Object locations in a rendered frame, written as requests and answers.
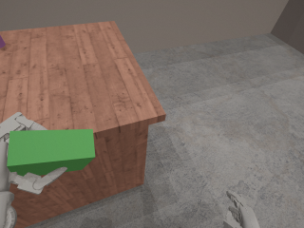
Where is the sponge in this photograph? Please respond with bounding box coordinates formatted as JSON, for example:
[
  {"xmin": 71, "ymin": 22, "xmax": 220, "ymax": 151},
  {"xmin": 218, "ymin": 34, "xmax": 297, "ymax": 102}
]
[{"xmin": 7, "ymin": 129, "xmax": 96, "ymax": 177}]

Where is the robot right hand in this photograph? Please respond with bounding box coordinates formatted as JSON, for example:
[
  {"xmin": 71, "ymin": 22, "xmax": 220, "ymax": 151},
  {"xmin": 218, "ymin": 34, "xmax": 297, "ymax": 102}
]
[{"xmin": 223, "ymin": 190, "xmax": 260, "ymax": 228}]

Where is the table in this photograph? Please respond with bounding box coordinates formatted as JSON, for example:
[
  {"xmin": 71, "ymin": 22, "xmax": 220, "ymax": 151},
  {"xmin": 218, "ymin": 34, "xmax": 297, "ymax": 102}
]
[{"xmin": 0, "ymin": 21, "xmax": 166, "ymax": 228}]

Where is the robot left hand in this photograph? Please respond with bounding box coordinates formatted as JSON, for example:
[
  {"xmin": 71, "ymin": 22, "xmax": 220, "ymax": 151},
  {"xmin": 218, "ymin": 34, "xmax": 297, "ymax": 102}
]
[{"xmin": 0, "ymin": 112, "xmax": 67, "ymax": 195}]

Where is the left robot forearm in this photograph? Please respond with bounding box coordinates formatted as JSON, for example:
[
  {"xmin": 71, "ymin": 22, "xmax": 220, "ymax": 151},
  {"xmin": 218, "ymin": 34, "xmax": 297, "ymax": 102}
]
[{"xmin": 0, "ymin": 191, "xmax": 17, "ymax": 228}]

